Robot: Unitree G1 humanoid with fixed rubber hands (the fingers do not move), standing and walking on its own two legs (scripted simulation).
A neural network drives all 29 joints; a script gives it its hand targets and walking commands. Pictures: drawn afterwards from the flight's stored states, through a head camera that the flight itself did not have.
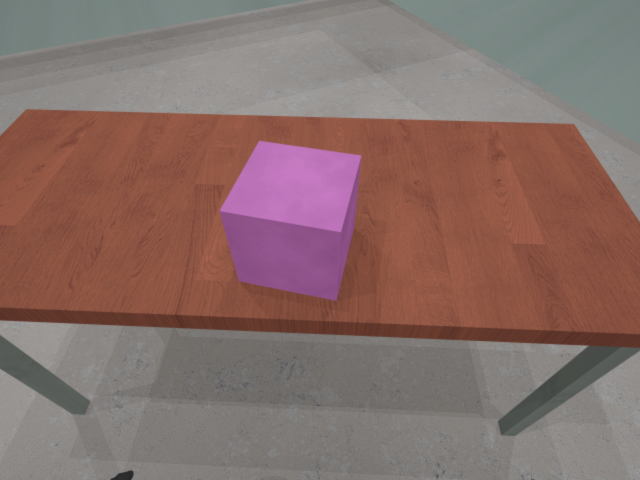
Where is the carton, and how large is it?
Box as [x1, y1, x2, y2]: [219, 141, 361, 300]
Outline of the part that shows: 259,141 219,211 238,279 240,281 336,300 353,229 361,155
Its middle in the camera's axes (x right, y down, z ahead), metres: -0.04 -0.04 +0.64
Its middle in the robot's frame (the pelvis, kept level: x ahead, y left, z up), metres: +0.51 +0.05 +0.01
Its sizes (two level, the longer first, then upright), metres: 0.170 0.167 0.169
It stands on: a table, 0.70 m high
